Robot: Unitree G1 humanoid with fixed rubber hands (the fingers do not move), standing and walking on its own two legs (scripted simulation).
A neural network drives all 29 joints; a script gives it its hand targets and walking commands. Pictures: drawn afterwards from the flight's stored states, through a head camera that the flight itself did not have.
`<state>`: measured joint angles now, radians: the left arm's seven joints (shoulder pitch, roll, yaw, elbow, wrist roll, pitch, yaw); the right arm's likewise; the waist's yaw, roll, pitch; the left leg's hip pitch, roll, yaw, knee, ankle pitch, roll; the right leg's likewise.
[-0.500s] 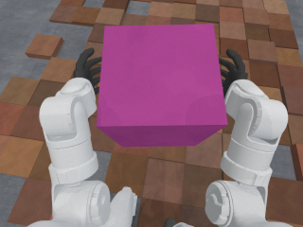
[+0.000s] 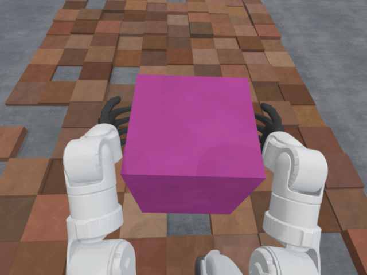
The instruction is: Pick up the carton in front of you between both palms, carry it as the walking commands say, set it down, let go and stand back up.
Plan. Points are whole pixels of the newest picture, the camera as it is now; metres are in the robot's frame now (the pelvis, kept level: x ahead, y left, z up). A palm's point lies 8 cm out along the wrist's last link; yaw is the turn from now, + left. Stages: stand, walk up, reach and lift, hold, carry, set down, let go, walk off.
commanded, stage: carry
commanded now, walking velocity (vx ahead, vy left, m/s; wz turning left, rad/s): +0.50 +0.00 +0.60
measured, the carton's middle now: (189, 152) +0.36 -0.03 +0.05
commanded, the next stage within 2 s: none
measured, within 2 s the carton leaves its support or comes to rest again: neither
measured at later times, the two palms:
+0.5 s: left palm (73, 84) +0.52 +0.23 +0.10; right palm (192, 63) +0.61 -0.05 +0.10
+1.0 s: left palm (30, 26) +0.82 +0.43 +0.08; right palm (122, 8) +0.94 +0.16 +0.08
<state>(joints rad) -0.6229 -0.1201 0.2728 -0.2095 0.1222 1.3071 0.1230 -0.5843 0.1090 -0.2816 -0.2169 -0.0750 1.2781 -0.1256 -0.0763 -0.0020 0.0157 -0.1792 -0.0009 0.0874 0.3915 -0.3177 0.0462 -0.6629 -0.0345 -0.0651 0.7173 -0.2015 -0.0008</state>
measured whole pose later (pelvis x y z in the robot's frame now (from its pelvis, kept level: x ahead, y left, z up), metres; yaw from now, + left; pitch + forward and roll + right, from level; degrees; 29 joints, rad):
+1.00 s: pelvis +0.55 +0.13 -0.01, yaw +25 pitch +6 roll +1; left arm -0.67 0.02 0.23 0.11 0.04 1.17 0.12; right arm -0.67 0.03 -0.18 0.13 -0.05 1.13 -0.13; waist -0.01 -0.03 0.04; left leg -0.22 -0.12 0.04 0.43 -0.31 0.12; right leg -0.77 -0.10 -0.03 0.88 -0.14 0.00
